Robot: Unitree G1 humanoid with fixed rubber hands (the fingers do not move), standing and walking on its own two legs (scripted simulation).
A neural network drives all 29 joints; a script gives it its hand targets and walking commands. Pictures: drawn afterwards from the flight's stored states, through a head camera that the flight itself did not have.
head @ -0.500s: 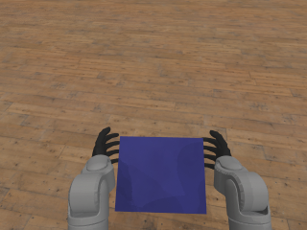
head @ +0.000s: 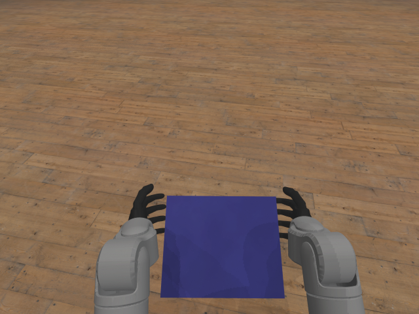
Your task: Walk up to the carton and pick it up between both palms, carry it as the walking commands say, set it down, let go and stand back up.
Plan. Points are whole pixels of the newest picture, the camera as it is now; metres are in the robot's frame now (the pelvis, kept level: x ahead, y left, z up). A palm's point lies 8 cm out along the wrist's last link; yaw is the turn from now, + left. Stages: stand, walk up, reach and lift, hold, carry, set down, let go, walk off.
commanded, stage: carry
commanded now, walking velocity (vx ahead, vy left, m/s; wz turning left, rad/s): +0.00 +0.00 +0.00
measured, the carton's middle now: (219, 245) +0.29 +0.00 +0.00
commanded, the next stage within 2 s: none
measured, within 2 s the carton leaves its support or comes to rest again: neither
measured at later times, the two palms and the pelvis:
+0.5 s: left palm (158, 230) +0.26 +0.11 +0.10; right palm (316, 233) +0.26 -0.16 +0.09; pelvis -0.01 -0.03 +0.00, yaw +1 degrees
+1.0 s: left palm (138, 221) +0.29 +0.14 +0.09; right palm (289, 219) +0.29 -0.13 +0.08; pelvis +0.01 +0.00 +0.00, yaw +1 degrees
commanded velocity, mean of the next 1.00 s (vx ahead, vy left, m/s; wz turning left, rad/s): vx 0.00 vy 0.06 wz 0.00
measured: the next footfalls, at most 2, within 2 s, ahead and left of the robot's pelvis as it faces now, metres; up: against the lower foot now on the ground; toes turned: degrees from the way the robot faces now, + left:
none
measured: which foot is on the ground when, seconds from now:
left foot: down 0.00-1.00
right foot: down 0.00-1.00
